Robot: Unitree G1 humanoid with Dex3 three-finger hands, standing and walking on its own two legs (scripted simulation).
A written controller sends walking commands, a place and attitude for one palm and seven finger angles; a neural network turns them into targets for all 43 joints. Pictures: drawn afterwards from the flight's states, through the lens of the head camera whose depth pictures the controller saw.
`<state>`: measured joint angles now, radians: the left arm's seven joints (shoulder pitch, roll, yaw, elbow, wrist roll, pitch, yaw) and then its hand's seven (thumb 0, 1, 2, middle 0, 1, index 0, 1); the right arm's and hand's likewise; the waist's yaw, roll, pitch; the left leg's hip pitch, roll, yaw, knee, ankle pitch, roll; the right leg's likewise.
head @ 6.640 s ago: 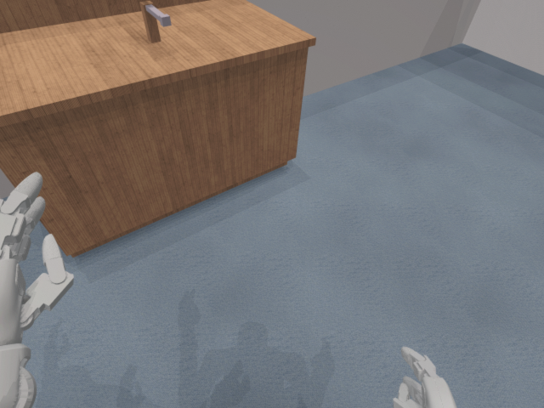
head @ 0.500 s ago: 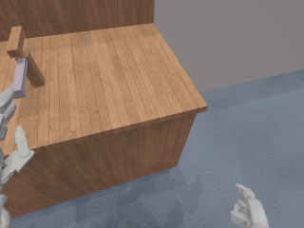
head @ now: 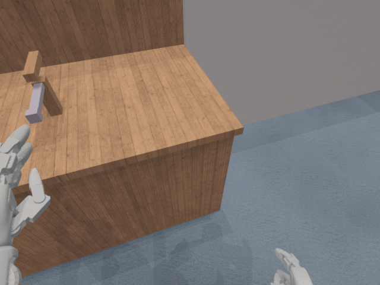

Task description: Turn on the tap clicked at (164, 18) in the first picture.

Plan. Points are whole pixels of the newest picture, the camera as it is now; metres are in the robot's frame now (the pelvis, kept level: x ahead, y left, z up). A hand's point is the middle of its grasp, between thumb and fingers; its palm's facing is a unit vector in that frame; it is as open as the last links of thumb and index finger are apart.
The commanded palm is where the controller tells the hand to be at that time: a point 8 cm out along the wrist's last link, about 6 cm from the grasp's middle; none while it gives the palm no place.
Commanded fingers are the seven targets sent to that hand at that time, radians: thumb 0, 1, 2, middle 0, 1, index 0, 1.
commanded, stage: come to a stop and stand still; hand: left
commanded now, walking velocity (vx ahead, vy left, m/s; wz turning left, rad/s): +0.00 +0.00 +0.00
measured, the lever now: (34, 115) +0.48 +0.44 +0.09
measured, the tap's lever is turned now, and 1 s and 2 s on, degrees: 0 0 0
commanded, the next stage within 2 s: look again from close up in 0.48 s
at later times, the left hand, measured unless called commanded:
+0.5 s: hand (33, 215) +0.18 +0.24 +0.16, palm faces +0.40 -0.83 -0.38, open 7.5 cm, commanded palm +0.13 +0.28 +0.18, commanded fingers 0.00 0.90 0.90 -0.20 -0.30 -0.20 -0.30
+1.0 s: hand (2, 185) +0.23 +0.32 +0.16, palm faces +0.43 -0.83 -0.35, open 7.5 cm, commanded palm +0.17 +0.33 +0.18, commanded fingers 0.00 0.90 0.90 -0.20 -0.30 -0.20 -0.30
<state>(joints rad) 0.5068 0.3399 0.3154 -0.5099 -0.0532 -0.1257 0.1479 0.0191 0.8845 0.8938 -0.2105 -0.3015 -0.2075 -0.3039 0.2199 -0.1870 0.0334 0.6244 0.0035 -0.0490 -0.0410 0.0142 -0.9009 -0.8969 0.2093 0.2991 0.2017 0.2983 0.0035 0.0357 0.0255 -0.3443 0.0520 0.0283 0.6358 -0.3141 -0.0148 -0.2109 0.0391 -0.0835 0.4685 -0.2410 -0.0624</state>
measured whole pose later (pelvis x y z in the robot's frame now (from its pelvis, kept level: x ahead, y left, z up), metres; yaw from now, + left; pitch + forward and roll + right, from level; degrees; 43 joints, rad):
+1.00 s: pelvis +0.01 +0.05 +0.00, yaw +0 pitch +0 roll -1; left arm 0.36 0.40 0.38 -0.40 -0.04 -0.22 0.11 0.02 0.88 0.89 -0.21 -0.30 -0.21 -0.30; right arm 0.23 -0.17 0.03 0.59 0.00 -0.16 -0.03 0.02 -0.90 -0.90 0.21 0.30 0.20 0.30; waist 0.05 -0.06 0.05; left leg -0.23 -0.04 0.06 0.46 -0.24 0.07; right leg -0.21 -0.03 -0.06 0.44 -0.23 0.02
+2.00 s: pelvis +0.04 +0.08 -0.02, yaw +0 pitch -3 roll -1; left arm 0.40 0.34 0.38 -0.50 -0.04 -0.24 0.14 0.02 0.88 0.89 -0.21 -0.30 -0.21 -0.30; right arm 0.22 -0.23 0.00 0.58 0.01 -0.06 -0.02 0.02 -0.90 -0.90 0.21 0.30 0.20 0.30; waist 0.02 -0.03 0.06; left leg -0.34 0.00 0.04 0.73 -0.33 0.04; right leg -0.25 -0.06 -0.03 0.75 -0.44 0.02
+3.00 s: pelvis +0.17 +0.12 -0.01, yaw +2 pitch -1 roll +1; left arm 0.45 0.34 0.37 -0.47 -0.04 -0.21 0.15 0.02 0.88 0.89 -0.21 -0.30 -0.21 -0.30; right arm 0.21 -0.20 0.03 0.63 0.00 -0.10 -0.03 0.02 -0.90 -0.90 0.21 0.30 0.20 0.30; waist 0.03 -0.02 0.08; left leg -0.36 0.03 0.07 0.63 -0.19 0.01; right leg -0.17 -0.03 -0.08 0.57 -0.37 -0.02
